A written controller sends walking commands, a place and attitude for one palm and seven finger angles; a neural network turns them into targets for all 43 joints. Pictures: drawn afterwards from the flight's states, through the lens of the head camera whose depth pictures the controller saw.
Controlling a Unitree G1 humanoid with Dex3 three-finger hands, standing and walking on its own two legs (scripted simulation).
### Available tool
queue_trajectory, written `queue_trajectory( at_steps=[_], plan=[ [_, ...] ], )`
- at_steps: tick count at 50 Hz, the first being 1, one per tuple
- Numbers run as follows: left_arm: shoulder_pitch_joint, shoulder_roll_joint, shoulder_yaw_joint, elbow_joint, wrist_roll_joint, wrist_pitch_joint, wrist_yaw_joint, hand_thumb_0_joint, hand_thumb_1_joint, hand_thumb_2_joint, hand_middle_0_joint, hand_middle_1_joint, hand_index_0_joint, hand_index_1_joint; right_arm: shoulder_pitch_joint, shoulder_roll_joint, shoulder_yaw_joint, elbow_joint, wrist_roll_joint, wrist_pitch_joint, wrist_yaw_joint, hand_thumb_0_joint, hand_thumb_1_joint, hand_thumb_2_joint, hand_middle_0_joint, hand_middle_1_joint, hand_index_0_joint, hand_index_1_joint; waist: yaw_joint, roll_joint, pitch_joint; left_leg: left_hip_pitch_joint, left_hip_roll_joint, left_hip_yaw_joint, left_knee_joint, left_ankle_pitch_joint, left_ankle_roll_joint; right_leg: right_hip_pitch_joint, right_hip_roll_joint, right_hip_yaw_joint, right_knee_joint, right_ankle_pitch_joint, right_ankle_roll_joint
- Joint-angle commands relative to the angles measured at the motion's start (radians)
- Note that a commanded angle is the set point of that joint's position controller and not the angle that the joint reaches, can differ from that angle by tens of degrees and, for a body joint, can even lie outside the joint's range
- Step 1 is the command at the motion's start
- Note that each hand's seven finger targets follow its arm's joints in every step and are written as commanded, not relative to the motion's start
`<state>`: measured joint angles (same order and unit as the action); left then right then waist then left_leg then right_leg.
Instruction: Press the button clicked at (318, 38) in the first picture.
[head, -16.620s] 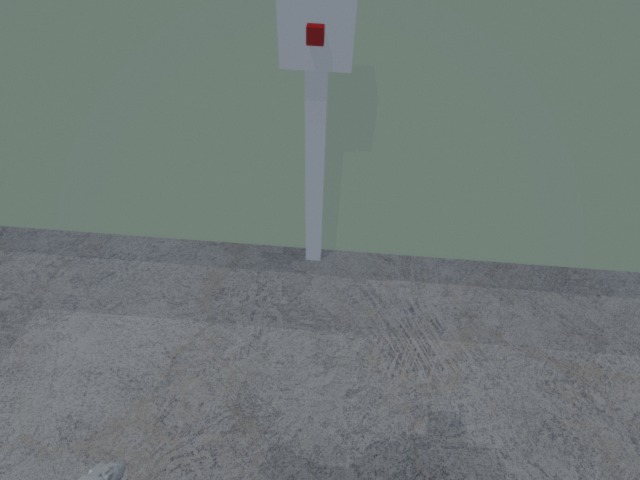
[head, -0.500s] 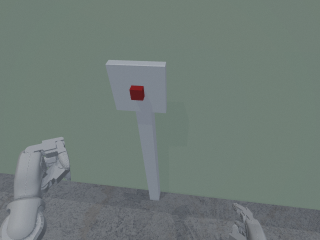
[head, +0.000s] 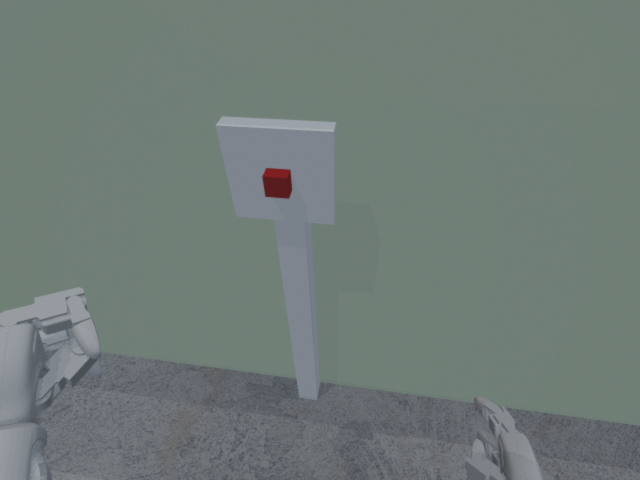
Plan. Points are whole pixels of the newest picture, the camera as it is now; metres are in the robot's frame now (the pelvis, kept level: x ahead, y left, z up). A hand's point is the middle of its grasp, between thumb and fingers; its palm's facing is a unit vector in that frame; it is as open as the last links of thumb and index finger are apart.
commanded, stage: step back with the hand held close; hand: left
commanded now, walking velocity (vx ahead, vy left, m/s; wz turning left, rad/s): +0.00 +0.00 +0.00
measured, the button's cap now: (278, 182) +0.52 +0.14 +0.12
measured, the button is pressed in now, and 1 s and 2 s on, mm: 0 0 0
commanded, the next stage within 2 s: stop stepping back and stand still in 1.34 s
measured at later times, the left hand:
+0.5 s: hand (78, 357) +0.17 +0.26 +0.15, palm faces +0.32 -0.80 -0.50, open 3.1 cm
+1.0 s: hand out of the picture +0.10 +0.28 +0.17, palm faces +0.43 -0.78 -0.45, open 3.1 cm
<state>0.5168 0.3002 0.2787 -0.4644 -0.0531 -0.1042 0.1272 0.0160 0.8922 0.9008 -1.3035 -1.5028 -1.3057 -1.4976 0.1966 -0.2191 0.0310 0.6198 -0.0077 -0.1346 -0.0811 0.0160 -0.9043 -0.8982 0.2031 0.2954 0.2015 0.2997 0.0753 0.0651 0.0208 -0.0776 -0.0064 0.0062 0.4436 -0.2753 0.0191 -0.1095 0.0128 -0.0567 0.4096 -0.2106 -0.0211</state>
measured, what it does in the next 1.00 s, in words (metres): lifts its right foot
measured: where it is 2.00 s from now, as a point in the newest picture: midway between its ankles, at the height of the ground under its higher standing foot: outside the picture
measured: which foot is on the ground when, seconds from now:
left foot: down 0.00-1.00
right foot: down 0.00-0.84, up 0.86-1.00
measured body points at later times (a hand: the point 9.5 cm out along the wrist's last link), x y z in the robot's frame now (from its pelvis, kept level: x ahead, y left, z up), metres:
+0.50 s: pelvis -0.03 +0.02 -0.01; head -0.01 +0.02 +0.44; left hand +0.15 +0.30 +0.18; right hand +0.14 -0.23 -0.08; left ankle -0.02 +0.10 -0.74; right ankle +0.01 -0.11 -0.74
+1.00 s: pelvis -0.09 +0.03 -0.01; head -0.08 +0.05 +0.44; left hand +0.07 +0.32 +0.19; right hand +0.06 -0.20 -0.09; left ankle -0.02 +0.10 -0.74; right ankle -0.15 -0.11 -0.72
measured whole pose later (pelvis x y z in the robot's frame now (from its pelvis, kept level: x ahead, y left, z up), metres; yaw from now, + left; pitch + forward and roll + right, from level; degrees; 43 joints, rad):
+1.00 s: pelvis -0.09 +0.03 -0.01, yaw +1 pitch +3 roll -3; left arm 0.61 0.39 0.42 -0.59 0.00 -0.28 0.17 0.01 0.89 0.90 -1.31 -1.50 -1.31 -1.50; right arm 0.28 -0.18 0.01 0.58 -0.03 -0.10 -0.07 0.02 -0.90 -0.90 0.20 0.30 0.20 0.30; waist -0.02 0.00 -0.05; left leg -0.46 -0.01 -0.01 0.57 -0.17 0.06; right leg -0.31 0.05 0.01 0.74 -0.38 0.01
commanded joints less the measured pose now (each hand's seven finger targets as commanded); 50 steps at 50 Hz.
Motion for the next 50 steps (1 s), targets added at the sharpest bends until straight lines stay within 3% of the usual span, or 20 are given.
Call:
queue_trajectory(
  at_steps=[1, 4, 5, 6, 8, 12, 15, 20, 26, 30, 32, 35, 37, 39, 40, 42, 43, 45, 46, 50],
  plan=[
    [-0.071, 0.168, 0.107, -0.230, -0.001, -0.069, 0.012, 0.000, 0.900, 0.900, -1.300, -1.500, -1.300, -1.500, -0.132, -0.088, -0.040, -0.161, 0.002, -0.061, -0.004, 0.000, -0.900, -0.900, 0.200, 0.300, 0.200, 0.300, 0.000, 0.018, -0.042, -0.065, 0.021, -0.020, -0.082, 0.167, -0.005, 0.034, -0.024, 0.054, -0.070, 0.076, -0.007],
    [-0.051, 0.171, 0.117, -0.201, -0.003, -0.067, 0.012, 0.000, 0.900, 0.900, -1.300, -1.500, -1.300, -1.500, -0.129, -0.088, -0.042, -0.157, 0.002, -0.060, -0.002, 0.000, -0.900, -0.900, 0.200, 0.300, 0.200, 0.300, 0.002, -0.025, -0.023, -0.070, 0.022, -0.018, -0.083, 0.170, -0.005, 0.028, -0.020, 0.052, -0.079, 0.079, -0.006],
    [-0.105, 0.161, 0.101, -0.174, -0.002, -0.061, 0.012, 0.000, 0.900, 0.900, -1.300, -1.500, -1.300, -1.500, -0.127, -0.091, -0.041, -0.149, 0.003, -0.053, -0.004, 0.000, -0.900, -0.900, 0.200, 0.300, 0.200, 0.300, -0.011, -0.021, -0.008, -0.071, 0.022, -0.016, -0.086, 0.159, -0.004, 0.015, -0.022, 0.055, -0.079, 0.067, -0.006],
    [-0.188, 0.280, 0.237, -0.244, -0.004, -0.107, 0.015, 0.000, 0.900, 0.900, -1.300, -1.500, -1.300, -1.500, -0.101, -0.126, -0.049, -0.190, 0.004, -0.024, 0.003, 0.000, -0.900, -0.900, 0.200, 0.300, 0.200, 0.300, -0.055, -0.047, 0.043, -0.145, 0.036, -0.043, -0.062, 0.084, 0.021, -0.080, -0.073, 0.175, -0.149, 0.060, -0.002],
    [-0.031, 0.171, 0.149, -0.142, 0.006, -0.114, -0.001, 0.000, 0.900, 0.900, -1.300, -1.500, -1.300, -1.500, -0.098, -0.114, -0.054, -0.176, 0.001, 0.011, 0.008, 0.000, -0.900, -0.900, 0.200, 0.300, 0.200, 0.300, -0.063, -0.109, -0.004, -0.107, 0.030, -0.047, -0.015, 0.098, 0.023, -0.108, -0.109, 0.188, -0.177, 0.041, -0.007],
    [0.035, 0.179, 0.144, -0.212, 0.012, -0.136, 0.005, 0.000, 0.900, 0.900, -1.300, -1.500, -1.300, -1.500, -0.101, -0.124, -0.066, -0.195, 0.000, 0.048, 0.010, 0.000, -0.900, -0.900, 0.200, 0.300, 0.200, 0.300, -0.067, -0.041, -0.103, -0.125, 0.050, -0.054, -0.037, 0.205, 0.016, -0.044, -0.104, 0.139, -0.087, 0.190, -0.002],
    [0.083, 0.217, 0.189, -0.250, 0.011, -0.142, 0.016, 0.000, 0.900, 0.900, -1.300, -1.500, -1.300, -1.500, -0.103, -0.121, -0.075, -0.215, 0.005, 0.067, 0.006, 0.000, -0.900, -0.900, 0.200, 0.300, 0.200, 0.300, -0.061, -0.036, -0.175, -0.154, 0.068, -0.067, -0.036, 0.337, 0.009, 0.024, -0.092, 0.105, -0.004, 0.324, 0.005],
    [0.135, 0.239, 0.222, -0.297, 0.012, -0.147, 0.025, 0.000, 0.900, 0.900, -1.300, -1.500, -1.300, -1.500, -0.100, -0.120, -0.087, -0.244, 0.012, 0.085, 0.003, 0.000, -0.900, -0.900, 0.200, 0.300, 0.200, 0.300, -0.060, -0.005, -0.219, -0.204, 0.092, -0.078, -0.023, 0.427, 0.005, 0.046, -0.081, 0.091, 0.095, 0.401, 0.013],
    [0.135, 0.218, 0.213, -0.300, 0.024, -0.157, 0.026, 0.000, 0.900, 0.900, -1.300, -1.500, -1.300, -1.500, -0.083, -0.130, -0.092, -0.252, 0.011, 0.071, 0.001, 0.000, -0.900, -0.900, 0.200, 0.300, 0.200, 0.300, -0.064, 0.009, -0.158, -0.386, 0.131, -0.119, -0.067, 0.231, 0.035, 0.050, -0.057, 0.100, 0.181, 0.272, 0.023],
    [0.093, 0.212, 0.210, -0.296, 0.035, -0.167, 0.030, 0.000, 0.900, 0.900, -1.300, -1.500, -1.300, -1.500, -0.077, -0.130, -0.088, -0.254, 0.011, 0.054, -0.003, 0.000, -0.900, -0.900, 0.200, 0.300, 0.200, 0.300, -0.073, -0.009, -0.094, -0.547, 0.129, -0.125, -0.080, -0.078, 0.060, 0.049, -0.069, 0.141, 0.197, 0.162, 0.020],
    [0.068, 0.213, 0.210, -0.293, 0.042, -0.176, 0.034, 0.000, 0.900, 0.900, -1.300, -1.500, -1.300, -1.500, -0.066, -0.129, -0.088, -0.256, 0.011, 0.047, -0.004, 0.000, -0.900, -0.900, 0.200, 0.300, 0.200, 0.300, -0.081, -0.061, -0.073, -0.574, 0.103, -0.120, -0.042, -0.234, 0.065, -0.004, -0.091, 0.191, 0.145, 0.048, 0.010],
    [0.037, 0.222, 0.209, -0.313, 0.045, -0.189, 0.044, 0.000, 0.900, 0.900, -1.300, -1.500, -1.300, -1.500, -0.051, -0.126, -0.087, -0.247, 0.005, 0.039, -0.005, 0.000, -0.900, -0.900, 0.200, 0.300, 0.200, 0.300, -0.089, -0.124, -0.072, -0.470, 0.051, -0.097, 0.085, -0.268, 0.046, -0.169, -0.148, 0.273, -0.005, -0.167, -0.021],
    [0.032, 0.225, 0.202, -0.332, 0.042, -0.198, 0.055, 0.000, 0.900, 0.900, -1.300, -1.500, -1.300, -1.500, -0.037, -0.125, -0.084, -0.232, 0.003, 0.036, -0.002, 0.000, -0.900, -0.900, 0.200, 0.300, 0.200, 0.300, -0.095, -0.137, -0.092, -0.336, 0.029, -0.084, 0.178, -0.207, 0.024, -0.307, -0.191, 0.282, -0.067, -0.254, -0.047],
    [0.037, 0.240, 0.213, -0.361, 0.040, -0.207, 0.064, 0.000, 0.900, 0.900, -1.300, -1.500, -1.300, -1.500, -0.045, -0.128, -0.080, -0.226, 0.000, 0.033, -0.008, 0.000, -0.900, -0.900, 0.200, 0.300, 0.200, 0.300, -0.097, -0.075, -0.102, -0.288, 0.051, -0.111, 0.110, -0.196, 0.024, -0.346, -0.160, 0.220, -0.026, -0.248, -0.032],
    [0.058, 0.235, 0.216, -0.363, 0.041, -0.211, 0.068, 0.000, 0.900, 0.900, -1.300, -1.500, -1.300, -1.500, -0.050, -0.127, -0.075, -0.230, 0.000, 0.030, -0.012, 0.000, -0.900, -0.900, 0.200, 0.300, 0.200, 0.300, -0.094, -0.005, -0.099, -0.345, 0.085, -0.151, 0.020, -0.229, 0.037, -0.295, -0.116, 0.177, 0.042, -0.229, -0.012],
    [0.061, 0.221, 0.237, -0.353, 0.061, -0.217, 0.068, 0.000, 0.900, 0.900, -1.300, -1.500, -1.300, -1.500, -0.067, -0.143, -0.077, -0.239, -0.002, 0.013, -0.019, 0.000, -0.900, -0.900, 0.200, 0.300, 0.200, 0.300, -0.081, 0.184, -0.089, -0.679, 0.251, -0.334, -0.273, -0.482, 0.103, 0.010, 0.019, 0.083, 0.378, -0.109, 0.041],
    [0.050, 0.221, 0.240, -0.351, 0.070, -0.217, 0.064, 0.000, 0.900, 0.900, -1.300, -1.500, -1.300, -1.500, -0.055, -0.132, -0.083, -0.240, -0.005, 0.005, -0.018, 0.000, -0.900, -0.900, 0.200, 0.300, 0.200, 0.300, -0.075, 0.198, -0.088, -0.738, 0.299, -0.382, -0.322, -0.485, 0.122, 0.054, 0.041, 0.074, 0.515, -0.084, 0.048],
    [0.039, 0.230, 0.236, -0.356, 0.066, -0.222, 0.058, 0.000, 0.900, 0.900, -1.300, -1.500, -1.300, -1.500, -0.060, -0.109, -0.089, -0.230, -0.014, -0.011, -0.014, 0.000, -0.900, -0.900, 0.200, 0.300, 0.200, 0.300, -0.075, 0.071, -0.087, -0.606, 0.293, -0.359, -0.240, -0.248, 0.135, -0.059, 0.033, 0.107, 0.534, -0.156, 0.036],
    [0.070, 0.219, 0.237, -0.324, 0.061, -0.226, 0.055, 0.000, 0.900, 0.900, -1.300, -1.500, -1.300, -1.500, -0.055, -0.111, -0.091, -0.219, -0.017, -0.020, -0.010, 0.000, -0.900, -0.900, 0.200, 0.300, 0.200, 0.300, -0.073, 0.055, -0.081, -0.553, 0.282, -0.322, -0.205, -0.152, 0.135, -0.084, 0.027, 0.105, 0.466, -0.190, 0.033],
    [0.096, 0.186, 0.169, -0.342, 0.037, -0.242, 0.036, 0.000, 0.900, 0.900, -1.300, -1.500, -1.300, -1.500, -0.043, -0.112, -0.078, -0.158, -0.026, -0.045, 0.014, 0.000, -0.900, -0.900, 0.200, 0.300, 0.200, 0.300, -0.082, 0.121, -0.140, -0.248, 0.230, -0.265, -0.124, 0.267, 0.086, -0.160, 0.029, 0.065, 0.153, -0.179, 0.024]
  ],
)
